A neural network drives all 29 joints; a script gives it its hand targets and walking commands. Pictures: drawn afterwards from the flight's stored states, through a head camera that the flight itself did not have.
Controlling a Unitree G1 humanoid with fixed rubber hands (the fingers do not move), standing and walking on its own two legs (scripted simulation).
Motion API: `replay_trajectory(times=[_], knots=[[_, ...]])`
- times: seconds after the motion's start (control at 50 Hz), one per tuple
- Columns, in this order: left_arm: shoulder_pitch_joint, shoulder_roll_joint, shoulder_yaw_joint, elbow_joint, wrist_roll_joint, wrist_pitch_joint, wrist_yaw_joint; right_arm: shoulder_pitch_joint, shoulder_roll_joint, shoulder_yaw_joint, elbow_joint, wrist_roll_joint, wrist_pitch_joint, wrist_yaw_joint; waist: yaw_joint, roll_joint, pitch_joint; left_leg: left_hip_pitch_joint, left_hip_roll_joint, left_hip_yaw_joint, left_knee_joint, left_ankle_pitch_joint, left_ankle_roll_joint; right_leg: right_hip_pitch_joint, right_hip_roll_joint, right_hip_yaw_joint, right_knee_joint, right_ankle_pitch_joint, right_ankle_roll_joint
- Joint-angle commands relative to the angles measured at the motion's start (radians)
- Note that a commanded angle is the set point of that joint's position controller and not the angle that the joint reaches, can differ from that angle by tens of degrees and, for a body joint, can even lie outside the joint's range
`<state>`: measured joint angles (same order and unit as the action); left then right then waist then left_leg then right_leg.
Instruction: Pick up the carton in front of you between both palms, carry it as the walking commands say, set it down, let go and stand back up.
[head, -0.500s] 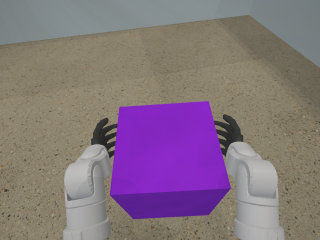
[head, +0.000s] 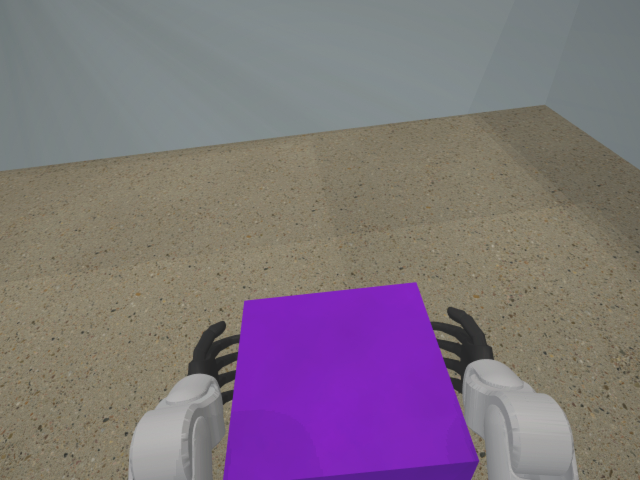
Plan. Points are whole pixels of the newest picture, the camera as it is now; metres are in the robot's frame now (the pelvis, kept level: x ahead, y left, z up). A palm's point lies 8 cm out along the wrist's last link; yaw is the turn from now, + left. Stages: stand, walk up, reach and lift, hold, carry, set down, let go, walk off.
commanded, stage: carry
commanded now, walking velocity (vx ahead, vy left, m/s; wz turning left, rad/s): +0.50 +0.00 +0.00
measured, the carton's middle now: (344, 421) +0.23 +0.00 +0.00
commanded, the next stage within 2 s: none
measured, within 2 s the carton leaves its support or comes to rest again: neither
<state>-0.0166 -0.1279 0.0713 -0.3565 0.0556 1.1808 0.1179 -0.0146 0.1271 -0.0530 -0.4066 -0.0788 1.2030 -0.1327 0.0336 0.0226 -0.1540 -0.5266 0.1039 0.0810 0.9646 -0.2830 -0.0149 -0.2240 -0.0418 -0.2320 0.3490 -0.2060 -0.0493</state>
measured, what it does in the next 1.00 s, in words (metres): walks ahead: left foot, then right foot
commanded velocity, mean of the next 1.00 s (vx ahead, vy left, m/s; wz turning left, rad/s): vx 0.41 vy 0.00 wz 0.00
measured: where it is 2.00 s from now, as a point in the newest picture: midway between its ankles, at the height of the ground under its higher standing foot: (348, 357)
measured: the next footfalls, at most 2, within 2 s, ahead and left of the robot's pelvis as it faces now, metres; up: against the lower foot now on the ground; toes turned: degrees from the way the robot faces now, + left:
left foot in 0.26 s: +0.37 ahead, +0.13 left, +0.00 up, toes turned +11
right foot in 0.78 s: +0.75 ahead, -0.13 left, +0.00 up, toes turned -8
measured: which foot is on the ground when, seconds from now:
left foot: up 0.00-0.24, down 0.26-0.80, up 0.82-1.00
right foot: down 0.00-0.30, up 0.32-0.76, down 0.78-1.00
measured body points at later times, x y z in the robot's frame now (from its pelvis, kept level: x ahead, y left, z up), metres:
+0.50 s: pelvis +0.32 +0.05 +0.00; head +0.32 +0.06 +0.45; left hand +0.59 +0.18 +0.07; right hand +0.56 -0.12 +0.09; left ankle +0.33 +0.12 -0.75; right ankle +0.30 -0.11 -0.67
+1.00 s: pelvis +0.63 -0.04 +0.00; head +0.65 -0.06 +0.45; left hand +0.89 +0.12 +0.07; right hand +0.89 -0.18 +0.06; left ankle +0.62 +0.11 -0.68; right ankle +0.65 -0.11 -0.75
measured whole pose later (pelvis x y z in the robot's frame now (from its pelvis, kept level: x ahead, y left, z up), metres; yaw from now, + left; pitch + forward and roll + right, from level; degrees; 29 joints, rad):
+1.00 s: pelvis +0.63 -0.04 +0.00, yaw +0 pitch +4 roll +2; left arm -0.01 -0.13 0.07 -0.44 0.05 1.15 0.11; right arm -0.03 0.13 -0.03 -0.48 -0.09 1.19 -0.13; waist 0.02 0.03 -0.05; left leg -0.52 0.09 0.08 0.96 -0.31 -0.01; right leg -0.27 -0.06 -0.23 0.35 -0.16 -0.07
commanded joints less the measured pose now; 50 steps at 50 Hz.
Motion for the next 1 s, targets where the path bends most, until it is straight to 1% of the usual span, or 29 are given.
replay_trajectory(times=[0.0,0.06,0.18,0.2,0.24,0.26,0.28,0.3,0.32,0.34,0.36,0.4,0.44,0.48,0.52,0.54,0.6,0.64,0.68,0.72,0.74,0.76,0.78,0.8,0.82,0.86,0.88,0.9,0.98], knots=[[-0.442,-0.905,-0.713,-0.141,-0.360,-0.017,-0.209,-0.402,0.893,0.686,-0.088,0.300,-0.039,0.180,-0.022,-0.119,-0.099,-0.119,0.028,0.005,-0.165,0.093,-0.015,0.195,-0.259,0.224,-0.240,0.015,-0.087],[-0.421,-0.852,-0.704,-0.181,-0.353,-0.013,-0.202,-0.381,0.873,0.690,-0.109,0.299,-0.036,0.170,-0.019,-0.135,-0.054,-0.105,0.010,0.057,-0.304,0.196,-0.014,0.221,-0.220,0.143,-0.225,0.131,-0.069],[-0.402,-0.764,-0.678,-0.206,-0.329,0.015,-0.173,-0.386,0.770,0.673,-0.157,0.306,-0.002,0.162,-0.005,-0.159,0.019,-0.068,-0.022,0.144,-0.456,0.228,0.023,0.316,-0.202,0.099,-0.136,0.337,-0.058],[-0.404,-0.755,-0.679,-0.205,-0.323,0.020,-0.167,-0.392,0.749,0.664,-0.167,0.316,0.003,0.164,-0.021,-0.179,-0.018,0.053,-0.030,0.147,-0.469,0.225,0.035,0.288,-0.208,0.072,-0.069,0.437,-0.038],[-0.430,-0.744,-0.680,-0.215,-0.331,0.031,-0.160,-0.388,0.736,0.643,-0.158,0.312,0.012,0.162,-0.045,-0.142,-0.123,0.391,-0.121,0.231,-0.491,0.162,0.049,0.174,-0.139,-0.018,0.195,0.542,0.009],[-0.449,-0.736,-0.681,-0.214,-0.334,0.040,-0.159,-0.387,0.722,0.634,-0.146,0.313,0.014,0.164,-0.073,-0.003,-0.185,0.604,0.032,0.000,-0.552,0.040,0.081,-0.010,-0.106,-0.005,0.439,0.367,0.048],[-0.451,-0.724,-0.683,-0.248,-0.330,0.050,-0.160,-0.380,0.716,0.636,-0.121,0.309,0.014,0.163,-0.067,0.272,-0.285,0.805,0.314,-0.488,-0.703,-0.082,0.218,-0.277,0.027,0.007,0.766,-0.008,0.093],[-0.461,-0.755,-0.702,-0.252,-0.331,0.052,-0.163,-0.376,0.762,0.646,-0.137,0.335,0.010,0.170,-0.053,0.274,-0.254,0.781,0.337,-0.592,-0.774,0.082,0.237,-0.394,0.043,0.161,0.912,-0.260,0.072],[-0.454,-0.793,-0.699,-0.193,-0.324,0.050,-0.167,-0.384,0.779,0.643,-0.123,0.332,0.010,0.176,-0.052,0.201,-0.262,0.757,0.317,-0.467,-0.734,0.209,0.229,-0.427,-0.017,0.213,0.979,-0.253,0.044],[-0.420,-0.827,-0.695,-0.153,-0.313,0.040,-0.176,-0.370,0.830,0.657,-0.105,0.320,0.004,0.183,-0.047,0.083,-0.260,0.694,0.300,-0.366,-0.715,0.273,0.200,-0.428,-0.066,0.231,0.953,-0.192,0.026],[-0.418,-0.870,-0.703,-0.146,-0.318,0.028,-0.185,-0.399,0.864,0.672,-0.121,0.327,-0.007,0.191,-0.041,0.026,-0.234,0.634,0.269,-0.282,-0.725,0.299,0.163,-0.418,-0.095,0.236,0.874,-0.129,0.023],[-0.448,-0.928,-0.723,-0.163,-0.325,0.005,-0.190,-0.442,0.917,0.691,-0.151,0.349,-0.025,0.204,-0.036,0.057,-0.216,0.539,0.223,-0.146,-0.779,0.227,0.113,-0.353,-0.095,0.200,0.754,-0.060,0.035],[-0.419,-0.931,-0.730,-0.161,-0.310,-0.008,-0.182,-0.404,0.906,0.687,-0.143,0.346,-0.030,0.211,-0.038,0.091,-0.174,0.497,0.203,-0.077,-0.827,0.144,0.120,-0.354,-0.088,0.165,0.638,-0.026,0.049],[-0.416,-0.916,-0.727,-0.186,-0.301,-0.011,-0.174,-0.418,0.877,0.696,-0.170,0.364,-0.032,0.215,-0.040,0.112,-0.141,0.511,0.193,-0.051,-0.862,0.081,0.132,-0.394,-0.089,0.141,0.527,0.031,0.065],[-0.408,-0.888,-0.718,-0.183,-0.301,-0.004,-0.166,-0.397,0.830,0.677,-0.149,0.347,-0.024,0.209,-0.040,0.132,-0.102,0.532,0.176,-0.004,-0.866,0.105,0.133,-0.435,-0.089,0.122,0.424,0.080,0.075],[-0.410,-0.871,-0.722,-0.205,-0.306,0.002,-0.163,-0.390,0.815,0.687,-0.173,0.342,-0.022,0.206,-0.040,0.103,-0.081,0.533,0.166,0.015,-0.865,0.141,0.136,-0.430,-0.089,0.110,0.376,0.105,0.076],[-0.406,-0.807,-0.703,-0.225,-0.305,0.023,-0.158,-0.381,0.769,0.664,-0.169,0.335,-0.002,0.192,-0.049,0.093,-0.034,0.573,0.170,0.035,-0.841,0.223,0.140,-0.436,-0.075,0.080,0.270,0.156,0.063],[-0.410,-0.764,-0.694,-0.211,-0.300,0.040,-0.156,-0.375,0.738,0.642,-0.144,0.317,0.011,0.182,-0.050,0.129,0.008,0.572,0.164,0.058,-0.835,0.280,0.127,-0.399,-0.065,0.056,0.208,0.178,0.050],[-0.412,-0.745,-0.677,-0.200,-0.310,0.052,-0.159,-0.389,0.726,0.644,-0.141,0.316,0.023,0.172,-0.050,0.126,0.034,0.563,0.168,0.071,-0.814,0.298,0.104,-0.324,-0.063,0.043,0.162,0.179,0.038],[-0.414,-0.744,-0.663,-0.188,-0.314,0.057,-0.160,-0.408,0.725,0.643,-0.147,0.320,0.031,0.170,-0.041,0.126,0.003,0.545,0.157,0.108,-0.681,0.418,0.083,-0.174,-0.016,-0.021,0.132,0.123,0.030],[-0.404,-0.750,-0.657,-0.154,-0.313,0.060,-0.161,-0.391,0.717,0.645,-0.118,0.316,0.037,0.169,-0.025,0.113,-0.040,0.508,0.102,0.173,-0.522,0.499,0.053,-0.024,0.028,-0.047,0.084,0.064,0.032],[-0.385,-0.746,-0.644,-0.154,-0.306,0.059,-0.166,-0.394,0.718,0.647,-0.123,0.315,0.036,0.169,-0.010,0.036,-0.126,0.397,0.074,0.166,-0.327,0.465,0.013,0.181,-0.027,0.043,0.088,0.026,0.025],[-0.394,-0.737,-0.637,-0.136,-0.304,0.054,-0.171,-0.419,0.725,0.657,-0.146,0.315,0.040,0.168,0.005,-0.235,-0.199,0.146,-0.014,0.153,-0.019,0.255,-0.034,0.372,-0.279,0.460,-0.027,-0.194,-0.086],[-0.378,-0.764,-0.639,-0.113,-0.317,0.045,-0.177,-0.424,0.755,0.678,-0.147,0.323,0.040,0.171,-0.002,-0.379,-0.206,-0.067,-0.107,0.077,0.167,-0.186,-0.037,0.471,-0.384,0.727,-0.168,-0.084,-0.156],[-0.410,-0.817,-0.660,-0.170,-0.345,0.034,-0.186,-0.431,0.797,0.691,-0.162,0.333,0.027,0.177,-0.008,-0.284,-0.213,-0.095,-0.041,-0.048,0.279,-0.208,-0.001,0.427,-0.388,0.650,-0.147,0.035,-0.141],[-0.434,-0.900,-0.680,-0.162,-0.353,0.009,-0.191,-0.461,0.895,0.711,-0.158,0.345,0.004,0.183,-0.017,-0.115,-0.211,-0.093,0.027,-0.076,0.245,-0.105,0.034,0.326,-0.333,0.442,-0.084,0.345,-0.107],[-0.427,-0.913,-0.686,-0.176,-0.351,-0.004,-0.195,-0.438,0.928,0.721,-0.141,0.344,-0.009,0.185,-0.021,-0.097,-0.207,-0.060,0.046,-0.082,0.176,-0.058,0.034,0.288,-0.306,0.344,-0.079,0.455,-0.077],[-0.411,-0.927,-0.697,-0.169,-0.351,-0.012,-0.199,-0.415,0.934,0.722,-0.151,0.334,-0.024,0.185,-0.021,-0.100,-0.224,-0.031,0.032,-0.056,0.126,-0.034,0.026,0.270,-0.290,0.286,-0.081,0.482,-0.068],[-0.365,-0.915,-0.704,-0.200,-0.360,-0.035,-0.222,-0.336,0.942,0.732,-0.148,0.294,-0.055,0.175,-0.026,-0.180,-0.188,-0.023,-0.016,0.012,-0.108,0.011,-0.001,0.256,-0.253,0.151,-0.082,0.640,-0.080]])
